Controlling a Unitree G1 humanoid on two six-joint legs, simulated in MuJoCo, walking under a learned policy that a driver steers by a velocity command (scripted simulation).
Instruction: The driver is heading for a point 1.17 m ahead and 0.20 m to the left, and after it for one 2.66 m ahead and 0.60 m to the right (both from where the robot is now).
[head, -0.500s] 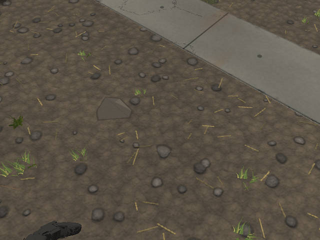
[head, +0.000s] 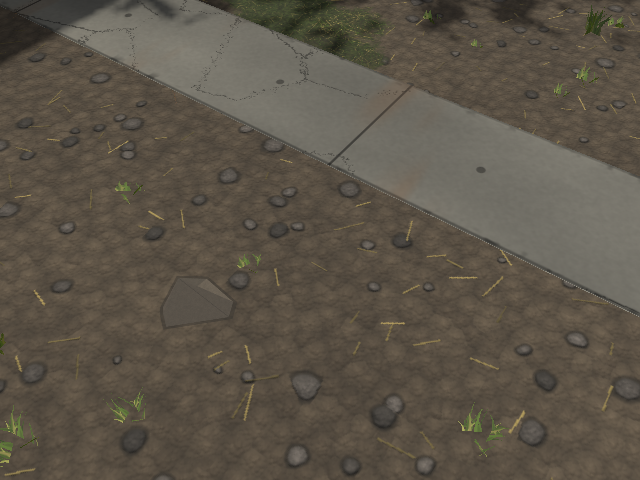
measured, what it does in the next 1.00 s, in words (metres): walks ahead: left foot, then left foot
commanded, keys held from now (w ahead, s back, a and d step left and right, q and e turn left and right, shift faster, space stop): no key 0.24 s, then w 0.76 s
